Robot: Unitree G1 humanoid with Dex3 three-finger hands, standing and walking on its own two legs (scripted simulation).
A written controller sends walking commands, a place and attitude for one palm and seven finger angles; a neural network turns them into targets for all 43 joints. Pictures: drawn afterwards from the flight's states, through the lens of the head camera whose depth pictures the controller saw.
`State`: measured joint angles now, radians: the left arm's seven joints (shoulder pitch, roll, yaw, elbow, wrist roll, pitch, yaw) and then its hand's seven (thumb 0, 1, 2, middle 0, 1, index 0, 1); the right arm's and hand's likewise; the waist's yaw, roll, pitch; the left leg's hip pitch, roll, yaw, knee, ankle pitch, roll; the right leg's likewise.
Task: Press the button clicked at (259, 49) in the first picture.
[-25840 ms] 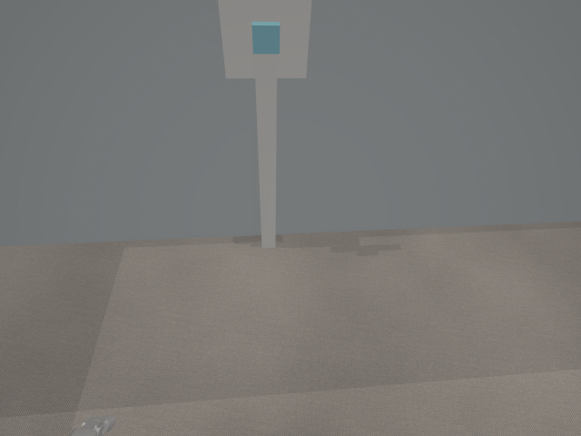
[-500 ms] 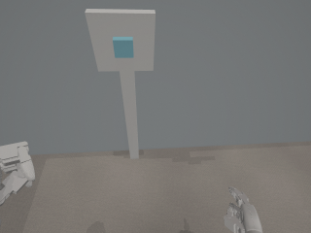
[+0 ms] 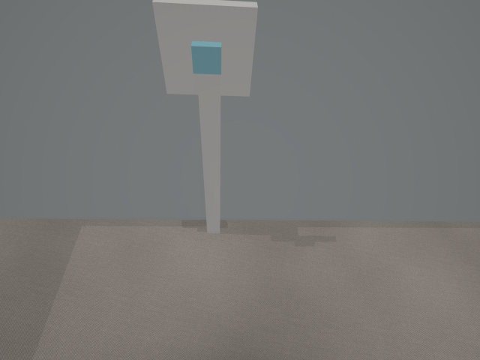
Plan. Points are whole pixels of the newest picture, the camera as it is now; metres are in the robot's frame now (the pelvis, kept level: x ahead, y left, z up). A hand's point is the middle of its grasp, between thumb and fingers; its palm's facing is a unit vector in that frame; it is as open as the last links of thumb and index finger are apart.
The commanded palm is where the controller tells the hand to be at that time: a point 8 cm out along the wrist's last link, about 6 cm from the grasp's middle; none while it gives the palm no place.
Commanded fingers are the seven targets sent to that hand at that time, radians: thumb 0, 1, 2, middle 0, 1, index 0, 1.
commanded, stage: let the arm hang, fingers relaxed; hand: left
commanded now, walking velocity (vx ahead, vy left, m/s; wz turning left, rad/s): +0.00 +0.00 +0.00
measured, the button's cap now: (207, 57) +0.71 +0.13 +0.13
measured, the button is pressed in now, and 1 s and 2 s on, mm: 0 0 0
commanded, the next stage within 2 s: stand and wait in 0.64 s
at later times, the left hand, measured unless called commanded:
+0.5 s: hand out of the picture +0.02 +0.17 -0.17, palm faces +0.00 -0.98 -0.18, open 7.3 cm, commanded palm none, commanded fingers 0.00 0.90 0.90 -0.20 -0.30 -0.20 -0.30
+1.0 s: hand out of the picture +0.03 +0.18 -0.17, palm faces +0.00 -0.98 -0.21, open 7.4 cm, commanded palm none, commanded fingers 0.00 0.90 0.90 -0.20 -0.30 -0.20 -0.30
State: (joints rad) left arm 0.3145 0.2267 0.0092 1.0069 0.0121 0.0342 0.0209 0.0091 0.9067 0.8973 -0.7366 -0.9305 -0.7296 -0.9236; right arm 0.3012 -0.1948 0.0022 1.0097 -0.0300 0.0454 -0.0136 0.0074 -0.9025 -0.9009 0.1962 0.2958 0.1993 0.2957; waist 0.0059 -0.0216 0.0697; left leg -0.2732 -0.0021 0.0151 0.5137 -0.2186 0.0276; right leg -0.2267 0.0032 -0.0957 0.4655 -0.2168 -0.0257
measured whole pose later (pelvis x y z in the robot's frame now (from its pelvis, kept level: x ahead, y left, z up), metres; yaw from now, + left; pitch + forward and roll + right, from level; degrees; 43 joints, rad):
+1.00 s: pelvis +0.03 +0.00 +0.01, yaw -2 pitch -1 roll +0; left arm 0.26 0.16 0.01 1.15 0.01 -0.01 0.03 0.00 0.91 0.90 -0.20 -0.30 -0.20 -0.29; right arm 0.25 -0.16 -0.01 1.13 -0.02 0.00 -0.04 0.00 -0.90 -0.90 0.20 0.30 0.20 0.30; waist 0.00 0.01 0.04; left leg -0.17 -0.01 0.05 0.40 -0.21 0.03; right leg -0.16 0.00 -0.06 0.39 -0.22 -0.02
